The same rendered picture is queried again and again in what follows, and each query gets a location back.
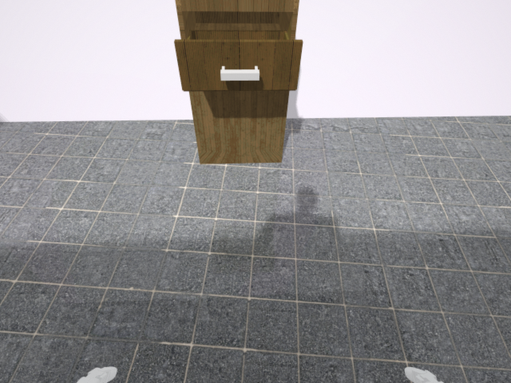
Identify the cabinet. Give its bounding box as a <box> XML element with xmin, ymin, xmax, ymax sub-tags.
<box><xmin>175</xmin><ymin>0</ymin><xmax>299</xmax><ymax>164</ymax></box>

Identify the robot left hand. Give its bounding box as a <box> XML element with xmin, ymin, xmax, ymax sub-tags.
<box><xmin>77</xmin><ymin>366</ymin><xmax>117</xmax><ymax>383</ymax></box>

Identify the handle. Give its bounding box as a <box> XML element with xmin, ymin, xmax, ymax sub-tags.
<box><xmin>220</xmin><ymin>66</ymin><xmax>259</xmax><ymax>81</ymax></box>

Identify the robot right hand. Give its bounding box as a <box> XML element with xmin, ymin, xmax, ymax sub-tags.
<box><xmin>405</xmin><ymin>367</ymin><xmax>444</xmax><ymax>383</ymax></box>

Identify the drawer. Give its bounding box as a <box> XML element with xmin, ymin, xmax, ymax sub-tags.
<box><xmin>174</xmin><ymin>30</ymin><xmax>303</xmax><ymax>92</ymax></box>

